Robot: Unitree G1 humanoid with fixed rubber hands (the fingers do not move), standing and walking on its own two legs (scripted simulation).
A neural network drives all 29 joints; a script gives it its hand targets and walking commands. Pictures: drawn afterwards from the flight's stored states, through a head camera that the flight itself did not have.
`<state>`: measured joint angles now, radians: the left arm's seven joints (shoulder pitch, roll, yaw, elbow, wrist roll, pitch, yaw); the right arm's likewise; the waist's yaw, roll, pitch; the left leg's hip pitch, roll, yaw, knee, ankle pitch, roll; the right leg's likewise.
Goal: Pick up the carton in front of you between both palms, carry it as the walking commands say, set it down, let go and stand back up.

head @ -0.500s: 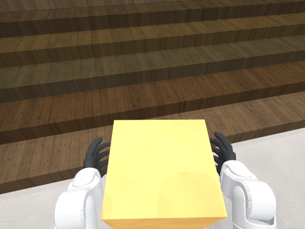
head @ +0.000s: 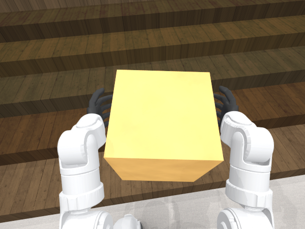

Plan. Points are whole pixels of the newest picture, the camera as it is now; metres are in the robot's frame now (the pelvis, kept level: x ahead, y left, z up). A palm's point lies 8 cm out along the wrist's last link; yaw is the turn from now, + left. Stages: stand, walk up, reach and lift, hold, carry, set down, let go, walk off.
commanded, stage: carry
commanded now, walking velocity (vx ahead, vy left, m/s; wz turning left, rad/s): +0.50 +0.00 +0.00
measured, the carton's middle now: (160, 133) +0.33 +0.01 +0.08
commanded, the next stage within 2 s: none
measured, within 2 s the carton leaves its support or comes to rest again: neither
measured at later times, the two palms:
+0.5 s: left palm (124, 46) +0.72 +0.14 +0.12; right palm (204, 44) +0.70 -0.16 +0.13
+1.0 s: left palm out of the picture +1.06 +0.13 +0.34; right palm out of the picture +1.07 -0.17 +0.31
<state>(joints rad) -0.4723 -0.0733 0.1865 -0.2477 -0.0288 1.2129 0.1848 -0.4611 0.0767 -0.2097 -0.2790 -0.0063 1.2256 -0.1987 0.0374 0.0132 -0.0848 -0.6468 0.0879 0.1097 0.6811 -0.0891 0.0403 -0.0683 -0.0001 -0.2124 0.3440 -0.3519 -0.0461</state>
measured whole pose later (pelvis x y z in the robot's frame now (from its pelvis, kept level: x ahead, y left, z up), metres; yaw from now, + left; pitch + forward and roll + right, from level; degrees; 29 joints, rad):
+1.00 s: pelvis +0.72 -0.03 +0.14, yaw +0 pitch +4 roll +4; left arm -0.69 -0.04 0.27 -0.09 -0.05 1.22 0.20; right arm -0.66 0.10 -0.30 -0.16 -0.07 1.23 -0.20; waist 0.08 0.00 -0.08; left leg -1.15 0.05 0.15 1.64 -0.43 0.11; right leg -0.04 0.00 -0.05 0.31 -0.34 -0.08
